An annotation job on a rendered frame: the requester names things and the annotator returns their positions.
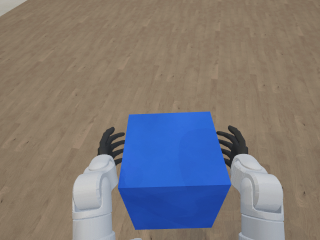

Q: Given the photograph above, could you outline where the left robot hand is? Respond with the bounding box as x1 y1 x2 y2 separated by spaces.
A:
97 127 125 166

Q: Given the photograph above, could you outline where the robot left forearm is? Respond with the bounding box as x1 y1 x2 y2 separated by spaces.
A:
72 154 119 240

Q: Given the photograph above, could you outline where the carton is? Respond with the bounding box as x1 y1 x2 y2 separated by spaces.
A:
118 111 232 230

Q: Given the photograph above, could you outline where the robot right forearm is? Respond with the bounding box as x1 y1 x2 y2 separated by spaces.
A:
230 154 285 240

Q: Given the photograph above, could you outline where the right robot hand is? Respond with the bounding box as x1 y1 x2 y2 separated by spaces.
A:
216 125 248 169

